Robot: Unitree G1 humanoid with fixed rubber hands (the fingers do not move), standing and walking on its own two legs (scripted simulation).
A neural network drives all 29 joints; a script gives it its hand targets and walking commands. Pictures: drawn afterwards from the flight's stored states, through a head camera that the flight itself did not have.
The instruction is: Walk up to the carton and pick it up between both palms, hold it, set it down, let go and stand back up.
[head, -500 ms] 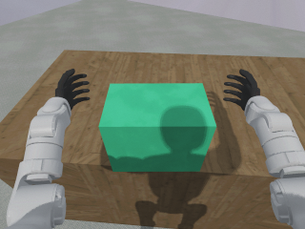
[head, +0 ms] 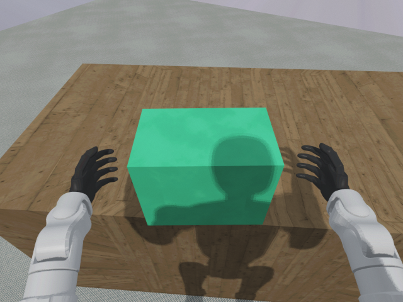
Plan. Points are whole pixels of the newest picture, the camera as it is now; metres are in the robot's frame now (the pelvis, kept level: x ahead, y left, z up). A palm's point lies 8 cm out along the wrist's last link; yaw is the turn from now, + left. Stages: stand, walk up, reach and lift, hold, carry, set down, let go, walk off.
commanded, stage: set down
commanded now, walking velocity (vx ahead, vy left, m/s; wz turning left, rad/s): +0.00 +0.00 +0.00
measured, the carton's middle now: (204, 168) +0.40 +0.04 +0.04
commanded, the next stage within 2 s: let go in 1.74 s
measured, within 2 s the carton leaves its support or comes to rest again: neither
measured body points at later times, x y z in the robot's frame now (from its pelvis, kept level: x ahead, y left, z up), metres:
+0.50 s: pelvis +0.02 +0.00 +0.00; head +0.01 +0.00 +0.45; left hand +0.24 +0.26 +0.05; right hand +0.25 -0.20 +0.05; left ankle +0.02 +0.12 -0.75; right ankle +0.00 -0.10 -0.75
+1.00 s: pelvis +0.03 -0.01 +0.00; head +0.01 +0.00 +0.45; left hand +0.21 +0.25 -0.01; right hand +0.22 -0.21 -0.01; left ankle +0.02 +0.11 -0.75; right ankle +0.00 -0.10 -0.75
